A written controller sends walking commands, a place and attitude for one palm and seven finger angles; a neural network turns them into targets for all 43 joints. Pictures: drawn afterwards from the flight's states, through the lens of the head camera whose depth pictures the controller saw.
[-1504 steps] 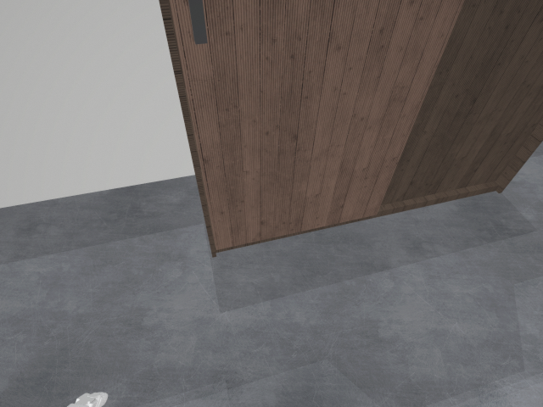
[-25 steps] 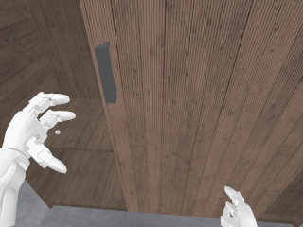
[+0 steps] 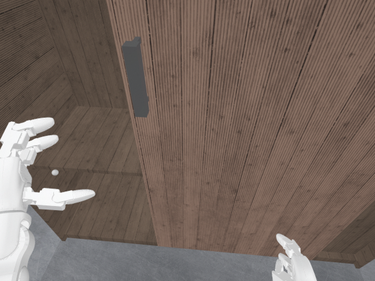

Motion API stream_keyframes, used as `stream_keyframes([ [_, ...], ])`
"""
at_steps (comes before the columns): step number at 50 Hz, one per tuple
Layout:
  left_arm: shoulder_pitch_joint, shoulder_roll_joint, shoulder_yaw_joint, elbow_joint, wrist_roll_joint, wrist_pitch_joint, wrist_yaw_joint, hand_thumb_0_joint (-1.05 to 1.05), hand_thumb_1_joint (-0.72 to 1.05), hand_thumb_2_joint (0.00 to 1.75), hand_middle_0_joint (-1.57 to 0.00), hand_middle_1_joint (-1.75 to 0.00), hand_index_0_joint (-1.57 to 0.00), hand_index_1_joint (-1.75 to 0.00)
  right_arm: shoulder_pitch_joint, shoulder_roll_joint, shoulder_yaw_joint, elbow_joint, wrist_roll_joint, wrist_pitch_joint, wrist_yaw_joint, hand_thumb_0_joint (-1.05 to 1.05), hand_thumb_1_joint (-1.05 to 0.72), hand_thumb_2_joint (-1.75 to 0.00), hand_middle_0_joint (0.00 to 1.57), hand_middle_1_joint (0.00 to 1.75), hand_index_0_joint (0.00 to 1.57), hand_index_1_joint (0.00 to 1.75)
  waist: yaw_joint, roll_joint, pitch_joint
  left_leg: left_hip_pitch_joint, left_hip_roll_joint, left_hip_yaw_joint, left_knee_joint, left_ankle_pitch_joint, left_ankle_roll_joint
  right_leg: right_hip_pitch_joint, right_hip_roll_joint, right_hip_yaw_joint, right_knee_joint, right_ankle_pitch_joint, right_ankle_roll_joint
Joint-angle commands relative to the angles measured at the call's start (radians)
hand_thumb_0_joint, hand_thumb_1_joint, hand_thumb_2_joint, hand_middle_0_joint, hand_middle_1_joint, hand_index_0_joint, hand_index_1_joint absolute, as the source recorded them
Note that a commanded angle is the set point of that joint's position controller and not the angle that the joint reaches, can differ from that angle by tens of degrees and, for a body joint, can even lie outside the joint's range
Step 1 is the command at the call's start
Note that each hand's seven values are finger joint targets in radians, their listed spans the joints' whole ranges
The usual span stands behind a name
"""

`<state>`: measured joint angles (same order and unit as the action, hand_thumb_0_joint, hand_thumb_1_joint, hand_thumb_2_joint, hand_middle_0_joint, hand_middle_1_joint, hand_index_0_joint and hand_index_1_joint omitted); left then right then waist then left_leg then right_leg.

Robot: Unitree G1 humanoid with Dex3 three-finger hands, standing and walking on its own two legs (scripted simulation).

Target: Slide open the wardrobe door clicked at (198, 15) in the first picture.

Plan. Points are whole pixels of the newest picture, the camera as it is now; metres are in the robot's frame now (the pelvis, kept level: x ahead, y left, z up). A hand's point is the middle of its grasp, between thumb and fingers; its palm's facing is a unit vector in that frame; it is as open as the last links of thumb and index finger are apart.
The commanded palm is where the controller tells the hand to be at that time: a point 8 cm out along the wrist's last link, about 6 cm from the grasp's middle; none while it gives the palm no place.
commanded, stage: draw the hand back to the body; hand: left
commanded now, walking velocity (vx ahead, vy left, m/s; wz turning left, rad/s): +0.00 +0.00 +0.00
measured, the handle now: (139, 77) +0.44 +0.17 +0.24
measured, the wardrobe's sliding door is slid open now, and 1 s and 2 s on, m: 0.51 0.51 0.51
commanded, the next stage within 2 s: step back with the hand held close in 0.84 s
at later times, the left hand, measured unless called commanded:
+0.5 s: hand (56, 174) +0.23 +0.27 +0.16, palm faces +0.43 -0.84 -0.35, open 8.5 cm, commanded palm +0.18 +0.31 +0.18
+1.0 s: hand (61, 174) +0.23 +0.26 +0.16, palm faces +0.44 -0.82 -0.35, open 7.5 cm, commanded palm +0.18 +0.30 +0.18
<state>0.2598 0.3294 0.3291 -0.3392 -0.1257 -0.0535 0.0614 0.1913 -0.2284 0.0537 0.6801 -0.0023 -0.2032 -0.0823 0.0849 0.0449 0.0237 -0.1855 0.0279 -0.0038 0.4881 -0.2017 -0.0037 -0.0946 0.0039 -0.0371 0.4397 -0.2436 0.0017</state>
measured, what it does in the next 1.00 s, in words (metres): stands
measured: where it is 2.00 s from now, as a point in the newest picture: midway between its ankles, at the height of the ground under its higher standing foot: outside the picture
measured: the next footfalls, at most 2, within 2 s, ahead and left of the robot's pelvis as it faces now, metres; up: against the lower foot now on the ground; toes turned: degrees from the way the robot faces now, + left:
none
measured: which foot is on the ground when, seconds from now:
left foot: down 0.00-1.00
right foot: down 0.00-1.00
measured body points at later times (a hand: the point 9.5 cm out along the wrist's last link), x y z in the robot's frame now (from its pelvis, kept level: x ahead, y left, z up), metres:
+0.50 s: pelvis +0.03 +0.01 +0.00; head +0.01 +0.01 +0.45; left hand +0.20 +0.32 +0.18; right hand +0.23 -0.21 -0.07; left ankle +0.05 +0.12 -0.74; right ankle +0.00 -0.12 -0.74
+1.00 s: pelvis +0.04 +0.00 +0.01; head +0.01 -0.01 +0.45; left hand +0.20 +0.31 +0.18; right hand +0.22 -0.22 -0.07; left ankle +0.05 +0.12 -0.74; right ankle +0.00 -0.12 -0.74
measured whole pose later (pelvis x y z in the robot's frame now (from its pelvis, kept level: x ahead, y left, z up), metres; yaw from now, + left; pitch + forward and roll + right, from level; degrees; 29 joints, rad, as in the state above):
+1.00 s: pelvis +0.04 +0.00 +0.01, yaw -1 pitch -5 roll -1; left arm 0.43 0.34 0.34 -0.38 -0.08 -0.07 0.08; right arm 0.19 -0.22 0.03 0.65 -0.02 -0.11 -0.07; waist 0.08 0.04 0.01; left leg -0.12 0.03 0.02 0.42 -0.22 0.00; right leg -0.02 0.00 -0.02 0.35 -0.25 0.01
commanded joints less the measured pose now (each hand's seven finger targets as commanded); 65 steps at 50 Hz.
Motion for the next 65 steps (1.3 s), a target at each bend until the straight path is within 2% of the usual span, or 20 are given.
stream_keyframes([
  [1,-0.184,0.218,0.081,-0.242,0.031,-0.114,0.044,0.00,0.10,0.51,-0.23,-0.77,-0.23,-0.77,-0.168,-0.117,-0.057,-0.157,-0.006,-0.051,-0.018,0.00,-0.90,-0.90,0.20,0.30,0.20,0.30,-0.012,0.013,-0.093,0.126,-0.012,0.004,-0.113,-0.042,0.036,-0.093,-0.019,0.023,-0.143,-0.036,-0.012],
  [5,-0.090,0.198,0.082,-0.241,0.041,-0.130,0.050,0.00,0.25,0.58,-0.22,-0.68,-0.22,-0.68,-0.162,-0.111,-0.060,-0.154,-0.010,-0.046,-0.014,0.00,-0.90,-0.90,0.20,0.30,0.20,0.30,-0.002,0.042,-0.080,0.125,-0.008,-0.003,-0.133,0.011,0.029,-0.062,-0.015,0.014,-0.124,0.027,-0.018],
  [8,-0.027,0.201,0.100,-0.220,0.040,-0.126,0.048,0.00,0.36,0.64,-0.22,-0.62,-0.22,-0.62,-0.158,-0.113,-0.065,-0.158,-0.010,-0.032,-0.010,0.00,-0.90,-0.90,0.20,0.30,0.20,0.30,0.002,-0.010,-0.068,0.118,-0.002,-0.001,-0.140,0.045,0.030,-0.047,-0.010,0.011,-0.124,0.058,-0.016],
  [12,0.026,0.183,0.098,-0.225,0.042,-0.122,0.041,0.00,0.50,0.71,-0.21,-0.53,-0.21,-0.53,-0.147,-0.111,-0.069,-0.165,-0.009,-0.014,-0.004,0.00,-0.90,-0.90,0.20,0.30,0.20,0.30,0.000,0.018,-0.062,0.126,0.002,0.005,-0.139,0.098,0.024,-0.035,-0.008,0.009,-0.118,0.104,-0.018],
  [17,0.062,0.188,0.103,-0.266,0.046,-0.112,0.042,0.00,0.68,0.80,-0.21,-0.43,-0.21,-0.43,-0.138,-0.112,-0.072,-0.179,-0.012,-0.002,0.001,0.00,-0.90,-0.90,0.20,0.30,0.20,0.30,0.002,0.035,-0.087,0.140,0.004,0.004,-0.140,0.148,0.018,-0.018,-0.003,0.006,-0.109,0.143,-0.019],
  [23,0.093,0.188,0.110,-0.270,0.046,-0.091,0.043,0.00,0.90,0.90,-0.20,-0.30,-0.20,-0.30,-0.133,-0.110,-0.072,-0.188,-0.012,0.015,0.001,0.00,-0.90,-0.90,0.20,0.30,0.20,0.30,-0.002,0.028,-0.068,0.136,0.002,0.011,-0.128,0.190,0.017,-0.023,-0.001,0.007,-0.114,0.180,-0.018],
  [28,0.052,0.188,0.099,-0.291,0.052,-0.080,0.046,0.00,0.90,0.90,-0.20,-0.30,-0.20,-0.30,-0.130,-0.111,-0.071,-0.188,-0.016,0.018,-0.001,0.00,-0.90,-0.90,0.20,0.30,0.20,0.30,-0.007,0.047,-0.092,0.158,-0.003,0.015,-0.119,0.206,0.020,-0.020,-0.002,0.007,-0.118,0.196,-0.016],
  [30,0.055,0.187,0.100,-0.279,0.051,-0.075,0.048,0.00,0.90,0.90,-0.20,-0.30,-0.20,-0.30,-0.131,-0.108,-0.069,-0.187,-0.017,0.020,-0.002,0.00,-0.90,-0.90,0.20,0.30,0.20,0.30,-0.006,0.017,-0.086,0.152,-0.005,0.014,-0.119,0.209,0.020,-0.019,0.000,0.002,-0.116,0.199,-0.015],
  [32,0.056,0.186,0.098,-0.292,0.053,-0.074,0.047,0.00,0.90,0.90,-0.20,-0.30,-0.20,-0.30,-0.134,-0.107,-0.068,-0.188,-0.017,0.019,0.000,0.00,-0.90,-0.90,0.20,0.30,0.20,0.30,-0.004,0.059,-0.097,0.161,-0.007,0.019,-0.114,0.232,0.021,-0.009,-0.004,0.006,-0.115,0.222,-0.016],
  [38,0.069,0.191,0.110,-0.256,0.044,-0.066,0.040,0.00,0.90,0.90,-0.20,-0.30,-0.20,-0.30,-0.144,-0.103,-0.067,-0.192,-0.018,0.032,-0.002,0.00,-0.90,-0.90,0.20,0.30,0.20,0.30,-0.001,-0.020,-0.064,0.143,-0.008,0.022,-0.120,0.195,0.025,-0.021,-0.001,0.002,-0.131,0.206,-0.010],
  [41,0.073,0.204,0.125,-0.257,0.046,-0.070,0.038,0.00,0.90,0.90,-0.20,-0.30,-0.20,-0.30,-0.148,-0.105,-0.069,-0.190,-0.018,0.034,-0.003,0.00,-0.90,-0.90,0.20,0.30,0.20,0.30,0.002,-0.010,-0.071,0.144,-0.012,0.030,-0.115,0.190,0.028,-0.012,-0.001,0.008,-0.142,0.209,-0.011],
  [45,0.068,0.202,0.120,-0.275,0.048,-0.079,0.040,0.00,0.90,0.90,-0.20,-0.30,-0.20,-0.30,-0.148,-0.099,-0.069,-0.191,-0.019,0.029,-0.004,0.00,-0.90,-0.90,0.20,0.30,0.20,0.30,0.002,0.050,-0.086,0.156,-0.016,0.035,-0.114,0.184,0.028,-0.014,-0.006,0.012,-0.141,0.205,-0.010],
  [47,0.087,0.188,0.111,-0.245,0.045,-0.075,0.037,0.00,0.90,0.90,-0.20,-0.30,-0.20,-0.30,-0.150,-0.100,-0.068,-0.188,-0.018,0.028,-0.005,0.00,-0.90,-0.90,0.20,0.30,0.20,0.30,-0.001,0.005,-0.057,0.147,-0.013,0.035,-0.117,0.182,0.030,-0.023,-0.004,0.009,-0.148,0.204,-0.008],
  [48,0.030,0.229,0.147,-0.243,0.044,-0.076,0.043,0.00,0.90,0.90,-0.20,-0.30,-0.20,-0.30,-0.147,-0.106,-0.071,-0.182,-0.017,0.031,-0.008,0.00,-0.90,-0.90,0.20,0.30,0.20,0.30,-0.003,0.001,-0.064,0.146,-0.014,0.035,-0.119,0.173,0.031,-0.022,-0.004,0.011,-0.153,0.196,-0.007],
  [49,-0.110,0.361,0.266,-0.322,0.054,-0.126,0.054,0.00,0.90,0.90,-0.20,-0.30,-0.20,-0.30,-0.149,-0.118,-0.065,-0.224,-0.002,0.053,-0.002,0.00,-0.90,-0.90,0.20,0.30,0.20,0.30,-0.037,-0.027,0.006,0.081,-0.007,0.023,-0.067,0.104,0.044,-0.144,-0.049,0.096,-0.212,0.247,-0.002],
  [50,-0.005,0.266,0.192,-0.230,0.054,-0.135,0.044,0.00,0.90,0.90,-0.20,-0.30,-0.20,-0.30,-0.153,-0.103,-0.065,-0.197,-0.011,0.067,-0.003,0.00,-0.90,-0.90,0.20,0.30,0.20,0.30,-0.050,-0.069,0.000,0.079,-0.014,0.011,-0.040,0.100,0.045,-0.162,-0.072,0.101,-0.209,0.266,-0.006],
  [54,0.158,0.209,0.148,-0.240,0.065,-0.150,0.038,0.00,0.90,0.90,-0.20,-0.30,-0.20,-0.30,-0.125,-0.115,-0.088,-0.235,-0.011,0.101,0.001,0.00,-0.90,-0.90,0.20,0.30,0.20,0.30,-0.048,-0.013,-0.149,0.120,0.006,0.032,-0.023,0.275,0.043,-0.126,-0.082,0.070,-0.119,0.413,0.008],
  [58,0.221,0.238,0.177,-0.290,0.061,-0.156,0.051,0.00,0.90,0.90,-0.20,-0.30,-0.20,-0.30,-0.120,-0.119,-0.095,-0.266,-0.006,0.122,-0.005,0.00,-0.90,-0.90,0.20,0.30,0.20,0.30,-0.049,-0.001,-0.206,0.119,0.029,0.022,-0.036,0.384,0.043,-0.118,-0.061,0.049,-0.070,0.404,0.016],
  [61,0.253,0.279,0.224,-0.293,0.056,-0.163,0.062,0.00,0.90,0.90,-0.20,-0.30,-0.20,-0.30,-0.121,-0.119,-0.101,-0.276,-0.002,0.133,-0.011,0.00,-0.90,-0.90,0.20,0.30,0.20,0.30,-0.049,-0.033,-0.199,0.083,0.031,0.011,-0.048,0.341,0.043,-0.131,-0.053,0.050,-0.066,0.350,0.018],
  [65,0.253,0.269,0.221,-0.319,0.057,-0.182,0.070,0.00,0.90,0.90,-0.20,-0.30,-0.20,-0.30,-0.108,-0.121,-0.105,-0.289,0.003,0.133,-0.014,0.00,-0.90,-0.90,0.20,0.30,0.20,0.30,-0.055,0.008,-0.168,-0.007,0.046,-0.007,-0.084,0.216,0.049,-0.126,-0.037,0.057,-0.044,0.242,0.018],
])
